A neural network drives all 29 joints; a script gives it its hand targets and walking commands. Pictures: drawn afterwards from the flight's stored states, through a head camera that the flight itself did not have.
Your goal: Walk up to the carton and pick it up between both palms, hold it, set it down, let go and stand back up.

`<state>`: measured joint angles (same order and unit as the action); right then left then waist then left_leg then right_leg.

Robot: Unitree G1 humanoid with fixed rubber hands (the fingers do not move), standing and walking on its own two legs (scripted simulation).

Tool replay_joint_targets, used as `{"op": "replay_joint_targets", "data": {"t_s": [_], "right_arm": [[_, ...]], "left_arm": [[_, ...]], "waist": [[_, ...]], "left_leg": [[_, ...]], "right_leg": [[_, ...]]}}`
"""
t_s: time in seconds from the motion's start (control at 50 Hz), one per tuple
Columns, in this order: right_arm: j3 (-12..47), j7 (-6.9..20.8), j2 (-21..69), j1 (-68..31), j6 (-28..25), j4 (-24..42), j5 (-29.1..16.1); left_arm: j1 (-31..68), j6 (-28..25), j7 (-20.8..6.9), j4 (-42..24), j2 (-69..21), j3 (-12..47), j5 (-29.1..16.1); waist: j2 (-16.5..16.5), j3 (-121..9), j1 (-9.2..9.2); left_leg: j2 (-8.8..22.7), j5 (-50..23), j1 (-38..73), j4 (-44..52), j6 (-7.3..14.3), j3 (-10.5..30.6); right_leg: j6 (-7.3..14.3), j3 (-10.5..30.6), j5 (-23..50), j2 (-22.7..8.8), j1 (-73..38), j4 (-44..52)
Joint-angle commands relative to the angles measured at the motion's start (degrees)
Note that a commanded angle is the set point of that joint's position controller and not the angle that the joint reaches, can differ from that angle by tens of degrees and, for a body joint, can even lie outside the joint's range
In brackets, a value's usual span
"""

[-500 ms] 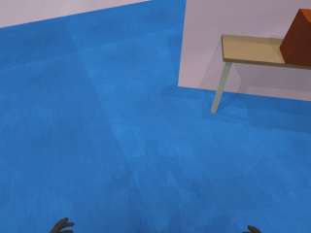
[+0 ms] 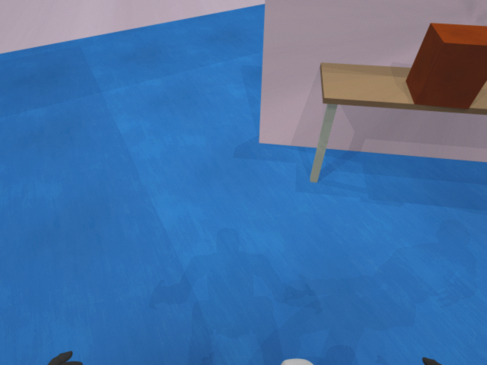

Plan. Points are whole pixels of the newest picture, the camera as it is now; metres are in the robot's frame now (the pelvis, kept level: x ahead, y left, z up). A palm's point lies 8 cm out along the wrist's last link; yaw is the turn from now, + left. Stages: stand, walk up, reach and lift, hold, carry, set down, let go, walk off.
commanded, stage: walk up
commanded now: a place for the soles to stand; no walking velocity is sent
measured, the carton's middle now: (449, 66) +1.19 -0.85 -0.08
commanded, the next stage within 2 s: none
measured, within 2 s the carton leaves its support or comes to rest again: neither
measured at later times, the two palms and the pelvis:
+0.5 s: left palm out of the picture +0.15 +0.23 -0.12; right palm out of the picture +0.12 -0.41 -0.08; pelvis +0.06 -0.07 -0.01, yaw -3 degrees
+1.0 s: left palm (174, 318) +0.24 +0.14 -0.12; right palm out of the picture +0.20 -0.51 -0.09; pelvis +0.14 -0.17 -0.02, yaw -6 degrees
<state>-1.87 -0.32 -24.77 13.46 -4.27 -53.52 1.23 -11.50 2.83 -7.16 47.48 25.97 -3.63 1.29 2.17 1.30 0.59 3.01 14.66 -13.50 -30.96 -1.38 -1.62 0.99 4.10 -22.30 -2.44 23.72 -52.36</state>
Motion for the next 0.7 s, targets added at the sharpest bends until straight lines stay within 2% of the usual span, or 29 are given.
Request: {"op": "replay_joint_targets", "data": {"t_s": [0.0, 0.02, 0.04, 0.06, 0.08, 0.12, 0.14, 0.18, 0.22, 0.26, 0.3, 0.32, 0.34, 0.36, 0.38, 0.4, 0.42, 0.44, 0.46, 0.48, 0.5, 0.52, 0.56, 0.6, 0.62, 0.64, 0.66, 0.68], "right_arm": [[-5.9, -1.3, -14.0, -8.7, -1.5, 6.6, 0.9], [-3.3, -1.2, -8.1, -5.6, -0.9, 7.4, 0.1], [-2.8, -1.9, -9.3, -4.3, -0.5, 7.8, -0.2], [-3.9, -2.0, -13.6, -5.4, -0.4, 6.7, -0.7], [-4.2, -1.8, -15.5, -5.2, -1.0, 5.6, -1.3], [-4.4, -1.5, -16.7, -0.7, -1.4, 2.3, -2.0], [-4.4, -1.3, -16.5, 0.4, -1.6, 1.9, -2.0], [-4.0, -1.2, -15.3, -1.6, -1.8, 3.2, -1.5], [-3.7, -1.4, -14.5, -3.1, -2.0, 4.0, -1.6], [-3.8, -1.7, -13.9, -1.9, -2.2, 3.7, -1.9], [-3.9, -2.1, -13.2, 1.8, -2.6, 2.4, -2.0], [-3.9, -2.2, -12.7, 4.2, -2.8, 1.5, -2.1], [-4.1, -2.4, -12.1, 8.6, -3.3, 0.1, -2.2], [-5.3, -2.9, -14.5, 13.6, -3.6, -1.2, -1.5], [-7.5, -3.4, -20.7, 19.6, -3.8, -1.5, -0.2], [-8.3, -3.8, -23.7, 15.6, -3.4, 0.6, -0.1], [-8.4, -3.7, -22.8, 11.1, -3.4, 1.2, -0.8], [-7.5, -3.3, -20.4, 7.1, -3.5, 2.1, -0.8], [-7.0, -3.0, -19.1, 3.5, -3.5, 3.3, -0.7], [-6.9, -2.9, -18.7, 0.9, -3.3, 4.1, -0.7], [-6.8, -2.6, -18.8, 0.2, -3.4, 4.2, -0.7], [-7.1, -2.4, -19.9, 0.2, -3.5, 4.1, -0.7], [-7.5, -2.3, -21.2, 0.8, -3.8, 4.1, -0.3], [-7.9, -2.0, -22.3, -1.6, -3.8, 4.6, 0.2], [-7.9, -1.7, -22.5, -3.6, -3.7, 4.9, 0.3], [-7.7, -1.3, -21.9, -6.6, -3.5, 5.3, 0.3], [-7.2, -1.1, -20.1, -9.1, -3.0, 5.6, 0.3], [-5.9, -1.0, -15.9, -8.2, -2.1, 5.7, 0.6]], "left_arm": [[-16.1, -2.5, 0.5, 2.1, 11.6, -6.3, 1.2], [-14.1, -2.8, 1.4, 1.1, 17.0, -7.4, 2.2], [-8.0, -2.7, 1.8, -1.7, 18.0, -7.1, 1.6], [-4.7, -2.4, 1.7, -3.2, 18.2, -7.1, 0.9], [-2.5, -2.4, 1.7, -3.7, 18.7, -6.7, 0.4], [-2.1, -2.6, 2.0, -3.9, 15.3, -5.9, 0.6], [-3.0, -2.7, 2.1, -4.5, 14.7, -5.6, 0.7], [-5.9, -2.8, 2.2, -4.4, 14.4, -5.4, 1.3], [-7.1, -2.8, 2.3, -4.4, 14.0, -5.5, 1.3], [-7.0, -2.7, 2.3, -4.4, 13.6, -5.3, 1.6], [-4.6, -2.5, 2.4, -5.3, 12.4, -4.8, 1.7], [-2.7, -2.4, 2.5, -5.7, 11.7, -4.4, 1.5], [1.3, -2.4, 2.3, -6.9, 10.3, -3.6, 1.0], [3.1, -2.9, 2.2, -8.0, 7.0, -2.3, 0.7], [3.2, -3.7, 2.2, -8.7, 4.0, -1.5, 0.6], [0.9, -3.3, 2.6, -8.0, 6.9, -2.6, 1.8], [0.8, -2.9, 2.3, -6.9, 12.3, -4.0, 2.5], [0.4, -2.7, 1.8, -5.8, 12.9, -4.5, 2.6], [-1.2, -2.8, 1.2, -4.4, 13.0, -4.7, 2.5], [-2.6, -2.6, 0.7, -3.7, 12.9, -5.1, 2.2], [-4.0, -2.4, 0.2, -3.1, 12.4, -5.3, 2.1], [-3.4, -2.1, -0.3, -3.5, 11.6, -5.4, 1.8], [-1.3, -1.8, -0.9, -4.5, 11.0, -5.2, 1.5], [-1.2, -1.9, -1.2, -4.9, 10.6, -5.2, 1.0], [-2.6, -2.1, -1.2, -4.3, 10.6, -5.2, 0.6], [-6.7, -2.3, -0.9, -2.9, 10.8, -5.4, 0.5], [-12.9, -2.7, -0.4, -0.2, 10.7, -5.9, 0.3], [-19.2, -3.2, 0.6, 3.3, 12.5, -6.8, 0.8]], "waist": [[4.9, -3.7, 9.37], [24.9, 0.1, 8.64], [22.7, 3.7, 5.37], [15.5, 4.8, 4.92], [14.6, 7.0, 3.72], [10.5, 5.0, 2.03], [9.4, 3.0, 2.16], [9.7, 1.2, 3.9], [9.7, 0.8, 4.86], [10.3, -0.3, 4.51], [10.4, -1.7, 2.69], [9.1, -2.4, 1.2], [6.7, -4.1, -2.21], [1.4, -8.5, -5.19], [-11.1, -14.2, -8.89], [-12.1, -12.7, -7.21], [-5.2, -9.3, -5.37], [-1.1, -4.4, -3.22], [-0.6, -2.3, -0.93], [-1.6, -1.8, 0.37], [-2.3, -1.2, 0.88], [-4.3, 0.6, 0.7], [-5.8, 2.4, -0.24], [-9.7, 1.2, 1.01], [-10.9, 0.4, 2.19], [-11.0, -1.2, 4.64], [-6.4, -3.0, 7.99], [5.3, -3.8, 9.75]], "left_leg": [[6.3, 17.3, -16.7, -14.7, 6.3, -2.3], [-2.4, 22.8, -31.7, -33.2, 2.2, -6.9], [-2.5, 22.3, -35.2, -36.2, 2.1, -2.9], [-0.1, 16.6, -30.4, -33.8, 2.8, 0.4], [0.1, 14.4, -27.9, -33.5, 2.8, 1.3], [2.1, 9.1, -26.1, -28.9, 2.4, 0.8], [2.0, 8.2, -25.1, -26.7, 2.4, 0.1], [1.1, 10.9, -24.4, -21.8, 2.6, -1.0], [0.6, 11.5, -24.1, -17.1, 2.9, -1.6], [0.4, 10.9, -22.0, -13.4, 3.4, -2.4], [-0.5, 8.5, -16.7, -8.6, 4.0, -3.5], [-1.0, 4.2, -11.2, -3.5, 4.3, -4.2], [-1.8, -4.2, 1.7, 4.0, 4.9, -5.0], [1.2, -8.3, 17.1, 6.5, 5.9, -1.0], [15.1, 7.8, 29.7, 11.2, 10.5, 19.3], [26.9, 20.5, 27.4, 16.4, 16.6, 35.3], [28.6, 26.7, 22.0, 16.5, 18.1, 34.7], [27.4, 25.7, 14.3, 17.0, 17.9, 30.3], [25.4, 23.5, 11.5, 17.0, 16.6, 24.6], [24.0, 21.1, 8.8, 17.1, 15.0, 19.7], [22.4, 18.9, 6.0, 16.8, 14.0, 15.9], [22.0, 19.5, 4.0, 16.9, 13.7, 14.2], [21.8, 18.9, 1.2, 16.9, 13.7, 11.6], [21.5, 18.1, -0.4, 15.2, 13.5, 7.0], [20.8, 18.7, -1.6, 13.6, 13.1, 4.8], [18.9, 18.6, -4.4, 10.1, 11.7, 1.5], [15.6, 20.5, -9.2, 1.3, 9.7, -3.4], [9.9, 20.6, -14.9, -15.9, 7.0, -7.5]], "right_leg": [[2.1, -0.2, -2.6, 1.1, -23.1, 27.0], [3.2, 19.8, -11.9, -6.2, -23.3, 37.1], [4.7, 30.2, -22.6, -9.5, -16.6, 44.0], [6.8, 32.1, -29.5, -10.6, -11.0, 47.0], [7.6, 32.7, -28.0, -10.4, -7.8, 47.6], [8.5, 24.5, -16.5, -8.1, -12.4, 40.5], [8.5, 22.0, -11.6, -7.2, -14.2, 38.1], [10.4, 21.7, -6.1, -7.7, -16.7, 36.5], [10.9, 22.0, 0.3, -8.7, -18.9, 35.4], [11.9, 22.0, 7.7, -10.0, -18.9, 34.2], [11.2, 19.8, 14.3, -9.5, -16.7, 31.3], [10.3, 16.9, 15.6, -8.3, -13.6, 28.8], [8.7, 11.2, 14.5, -5.3, -5.1, 23.9], [6.4, 6.2, 13.2, -1.2, 4.6, 15.5], [2.5, 0.6, 8.6, 5.6, 17.9, -0.3], [0.1, 2.1, -6.2, 5.6, 25.1, -10.2], [-0.2, 7.3, -5.4, 1.3, 24.7, -13.7], [-1.0, 7.2, -5.4, 0.2, 23.0, -14.5], [-1.1, 6.6, -5.0, -1.1, 21.3, -13.5], [-1.2, 5.5, -4.1, -1.9, 18.5, -12.2], [-1.3, 4.3, -2.4, -1.6, 15.5, -11.3], [-1.6, 3.5, -1.9, -2.0, 14.4, -8.4], [-1.7, 1.7, -1.9, -2.9, 11.8, -3.3], [-1.1, -1.1, -4.8, -4.5, 7.0, 3.3], [-0.4, -2.0, -5.5, -4.9, 3.6, 7.5], [-0.1, -3.5, -3.5, -4.6, -2.9, 12.3], [-0.1, -6.2, 0.4, -2.4, -12.2, 18.5], [0.0, -4.2, -1.4, 1.3, -19.8, 23.8]]}}
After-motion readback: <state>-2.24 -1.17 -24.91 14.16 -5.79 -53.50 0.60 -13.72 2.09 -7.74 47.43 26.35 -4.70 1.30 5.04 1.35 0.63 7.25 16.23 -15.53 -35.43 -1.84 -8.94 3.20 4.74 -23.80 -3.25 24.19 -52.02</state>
